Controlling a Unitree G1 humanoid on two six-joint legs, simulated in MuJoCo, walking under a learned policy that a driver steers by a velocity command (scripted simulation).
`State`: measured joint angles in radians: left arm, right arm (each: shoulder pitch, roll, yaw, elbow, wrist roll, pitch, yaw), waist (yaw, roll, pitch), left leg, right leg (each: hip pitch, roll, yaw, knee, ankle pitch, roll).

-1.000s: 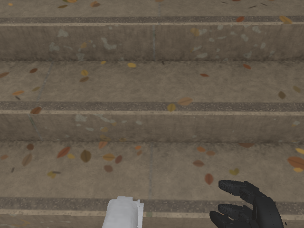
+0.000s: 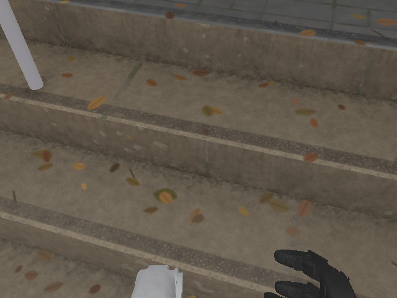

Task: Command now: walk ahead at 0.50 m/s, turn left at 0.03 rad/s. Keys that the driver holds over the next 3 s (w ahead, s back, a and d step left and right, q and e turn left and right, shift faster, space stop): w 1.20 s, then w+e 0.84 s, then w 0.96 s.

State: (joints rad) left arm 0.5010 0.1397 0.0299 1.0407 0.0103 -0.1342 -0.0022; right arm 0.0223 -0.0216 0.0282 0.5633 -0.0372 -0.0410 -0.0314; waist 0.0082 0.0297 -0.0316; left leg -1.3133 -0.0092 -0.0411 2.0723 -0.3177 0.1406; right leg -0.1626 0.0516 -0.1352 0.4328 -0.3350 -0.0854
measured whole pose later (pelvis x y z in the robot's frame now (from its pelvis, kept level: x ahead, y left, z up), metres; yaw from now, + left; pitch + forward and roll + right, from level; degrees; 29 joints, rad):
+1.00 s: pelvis +0.56 -0.05 +0.32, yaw -1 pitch +3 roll +0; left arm 0.54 0.12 0.03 1.06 0.01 -0.13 0.00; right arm 0.07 -0.03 0.01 0.63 -0.04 -0.04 -0.01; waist 0.03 0.03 -0.06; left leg -1.23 0.02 -0.02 1.97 -0.11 0.12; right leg -0.23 0.04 -0.11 0.54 -0.37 -0.09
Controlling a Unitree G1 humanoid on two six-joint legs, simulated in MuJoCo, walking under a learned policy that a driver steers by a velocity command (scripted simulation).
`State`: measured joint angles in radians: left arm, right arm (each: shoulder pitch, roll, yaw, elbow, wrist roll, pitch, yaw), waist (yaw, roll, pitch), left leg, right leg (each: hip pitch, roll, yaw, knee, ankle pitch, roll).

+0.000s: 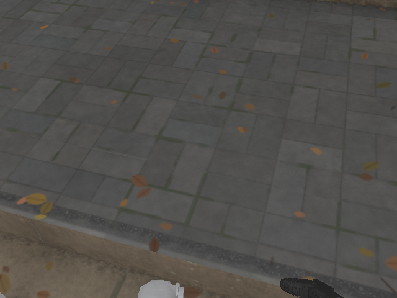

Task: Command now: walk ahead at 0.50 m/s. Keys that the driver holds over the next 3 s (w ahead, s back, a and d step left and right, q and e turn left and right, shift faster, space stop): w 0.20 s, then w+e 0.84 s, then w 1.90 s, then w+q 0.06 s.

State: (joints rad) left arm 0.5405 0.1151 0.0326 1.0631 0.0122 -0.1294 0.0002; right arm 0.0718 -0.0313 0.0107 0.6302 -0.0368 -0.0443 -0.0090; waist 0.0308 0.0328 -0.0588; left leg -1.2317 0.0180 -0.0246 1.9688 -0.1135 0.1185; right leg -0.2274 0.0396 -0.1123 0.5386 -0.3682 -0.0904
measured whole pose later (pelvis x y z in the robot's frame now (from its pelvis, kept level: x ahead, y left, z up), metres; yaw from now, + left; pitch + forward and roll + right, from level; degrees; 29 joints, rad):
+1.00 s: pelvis +0.57 -0.06 +0.30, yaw -22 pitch +3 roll -1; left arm 0.35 0.24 0.09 0.88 0.02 -0.06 0.00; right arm 0.12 -0.13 -0.01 0.56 -0.05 -0.08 -0.02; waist -0.02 0.00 -0.07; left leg -0.88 0.08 -0.08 1.71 -0.14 0.05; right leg -0.42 0.18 -0.05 0.76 -0.38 -0.16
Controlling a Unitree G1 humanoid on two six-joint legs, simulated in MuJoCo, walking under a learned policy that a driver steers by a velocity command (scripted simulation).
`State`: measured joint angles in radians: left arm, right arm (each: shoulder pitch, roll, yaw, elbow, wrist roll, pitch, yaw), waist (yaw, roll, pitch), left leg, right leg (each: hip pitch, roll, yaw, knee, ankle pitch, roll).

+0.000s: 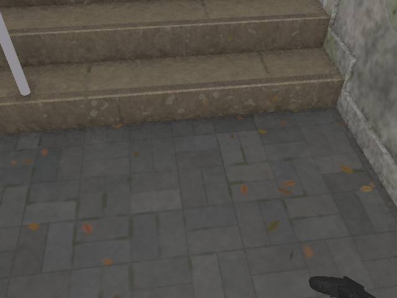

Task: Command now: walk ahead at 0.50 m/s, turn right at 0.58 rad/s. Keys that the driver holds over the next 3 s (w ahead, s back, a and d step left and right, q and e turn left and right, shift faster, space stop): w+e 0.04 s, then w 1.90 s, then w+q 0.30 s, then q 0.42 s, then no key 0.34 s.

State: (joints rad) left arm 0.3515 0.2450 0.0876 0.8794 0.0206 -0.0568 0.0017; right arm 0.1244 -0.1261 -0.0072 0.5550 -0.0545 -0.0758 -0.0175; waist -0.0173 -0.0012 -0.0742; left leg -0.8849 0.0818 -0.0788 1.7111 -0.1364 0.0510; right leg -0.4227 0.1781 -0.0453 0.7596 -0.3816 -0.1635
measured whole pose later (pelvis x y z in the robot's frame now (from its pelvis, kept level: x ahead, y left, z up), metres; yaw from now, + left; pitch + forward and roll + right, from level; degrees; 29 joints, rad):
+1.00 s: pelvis +0.59 -0.02 +0.03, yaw -7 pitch +1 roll +0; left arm 0.24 0.22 0.04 0.74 0.02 -0.07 0.00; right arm 0.38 -0.25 -0.04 0.81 -0.03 -0.05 0.01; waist -0.02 0.03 0.00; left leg -0.39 0.00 0.01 1.14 -0.37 0.07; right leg -0.33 0.04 -0.07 0.49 -0.18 -0.08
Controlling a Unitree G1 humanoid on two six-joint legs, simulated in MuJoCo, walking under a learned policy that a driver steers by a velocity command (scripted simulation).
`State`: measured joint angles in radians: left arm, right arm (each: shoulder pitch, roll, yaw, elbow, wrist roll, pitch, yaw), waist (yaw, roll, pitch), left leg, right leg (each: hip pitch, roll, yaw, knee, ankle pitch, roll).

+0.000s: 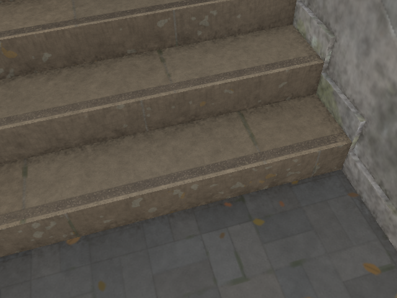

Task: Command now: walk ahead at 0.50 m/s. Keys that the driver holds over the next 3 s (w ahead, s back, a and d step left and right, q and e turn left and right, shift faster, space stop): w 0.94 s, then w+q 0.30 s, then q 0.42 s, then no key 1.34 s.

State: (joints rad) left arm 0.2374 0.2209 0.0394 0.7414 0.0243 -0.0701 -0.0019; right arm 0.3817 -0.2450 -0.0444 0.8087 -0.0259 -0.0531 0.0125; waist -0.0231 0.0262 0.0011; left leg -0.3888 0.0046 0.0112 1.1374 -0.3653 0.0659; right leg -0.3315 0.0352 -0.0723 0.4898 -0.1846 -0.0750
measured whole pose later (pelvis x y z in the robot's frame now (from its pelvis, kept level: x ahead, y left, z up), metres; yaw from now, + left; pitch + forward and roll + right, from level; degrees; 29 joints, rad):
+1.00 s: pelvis +0.54 +0.04 -0.01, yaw +1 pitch +1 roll +1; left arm 0.14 0.21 0.04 0.89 0.04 -0.09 0.00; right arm 0.36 -0.21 -0.04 0.97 -0.02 -0.08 0.00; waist -0.03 0.02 0.02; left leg -0.28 -0.03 0.02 1.13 -0.43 0.08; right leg -0.39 0.01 -0.09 0.54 -0.17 -0.09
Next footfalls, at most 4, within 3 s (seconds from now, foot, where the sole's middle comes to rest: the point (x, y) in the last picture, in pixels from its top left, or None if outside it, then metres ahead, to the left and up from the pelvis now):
0.40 left None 0.38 0.15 -0.77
0.92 right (222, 252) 0.66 -0.04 -0.77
1.48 left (152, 161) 0.95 0.21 -0.61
2.34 right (193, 77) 1.23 0.04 -0.44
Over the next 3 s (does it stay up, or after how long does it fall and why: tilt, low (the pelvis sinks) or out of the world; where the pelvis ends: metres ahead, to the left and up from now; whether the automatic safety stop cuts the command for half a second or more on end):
stays up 1.12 0.15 0.26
